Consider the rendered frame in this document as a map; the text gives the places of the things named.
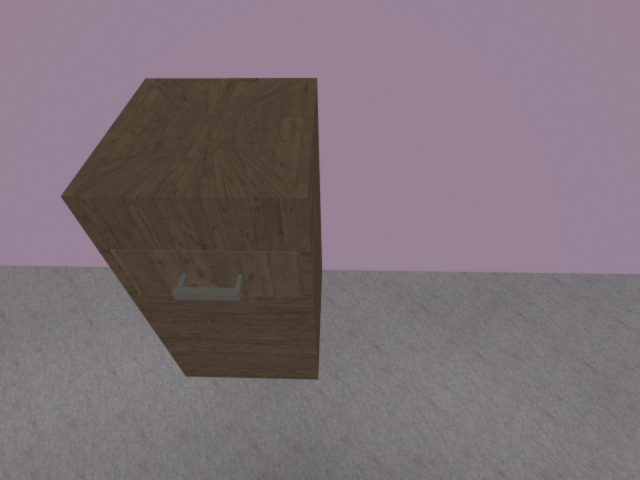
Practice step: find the cabinet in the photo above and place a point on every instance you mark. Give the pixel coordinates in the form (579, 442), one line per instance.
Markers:
(215, 164)

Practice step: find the drawer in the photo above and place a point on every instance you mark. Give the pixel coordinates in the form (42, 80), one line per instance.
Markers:
(265, 273)

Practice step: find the handle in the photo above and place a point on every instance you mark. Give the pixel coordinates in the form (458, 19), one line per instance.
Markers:
(207, 293)

